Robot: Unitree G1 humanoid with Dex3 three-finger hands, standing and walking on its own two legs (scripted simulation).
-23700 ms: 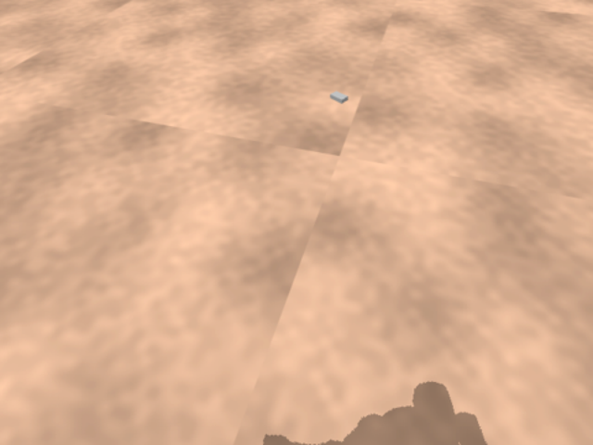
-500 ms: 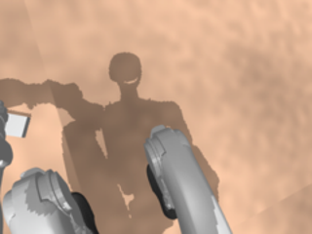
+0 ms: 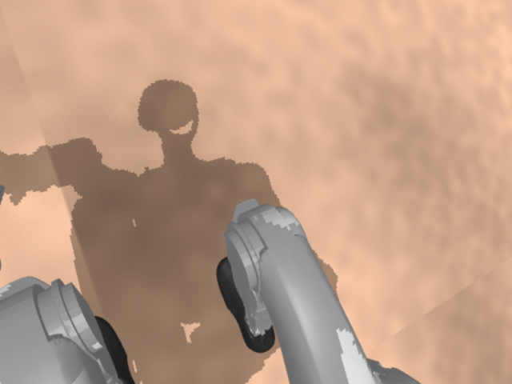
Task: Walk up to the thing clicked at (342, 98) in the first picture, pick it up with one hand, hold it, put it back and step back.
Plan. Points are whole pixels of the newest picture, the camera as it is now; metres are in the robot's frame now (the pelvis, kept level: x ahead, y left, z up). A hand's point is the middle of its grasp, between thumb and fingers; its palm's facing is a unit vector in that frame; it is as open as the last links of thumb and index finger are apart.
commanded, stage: rest palm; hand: left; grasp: from above
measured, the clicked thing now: out of the picture +0.46 +0.31 -0.31
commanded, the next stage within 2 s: close in 1.06 s
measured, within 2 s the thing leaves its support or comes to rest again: neither
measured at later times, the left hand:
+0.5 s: hand out of the picture +0.44 +0.31 -0.25, palm faces -0.14 -0.42 -0.90, open 12.2 cm
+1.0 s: hand out of the picture +0.44 +0.31 -0.27, palm faces -0.12 -0.43 -0.90, open 12.6 cm
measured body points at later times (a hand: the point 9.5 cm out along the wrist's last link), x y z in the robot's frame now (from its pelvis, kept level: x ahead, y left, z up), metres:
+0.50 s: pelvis +0.00 +0.01 -0.01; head +0.30 +0.09 +0.32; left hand +0.44 +0.33 -0.20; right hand +0.00 -0.23 -0.07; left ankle +0.08 +0.15 -0.29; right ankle +0.11 -0.12 -0.29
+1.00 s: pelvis +0.00 +0.01 -0.01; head +0.30 +0.10 +0.31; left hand +0.44 +0.33 -0.22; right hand +0.01 -0.24 -0.06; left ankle +0.08 +0.15 -0.29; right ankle +0.11 -0.12 -0.29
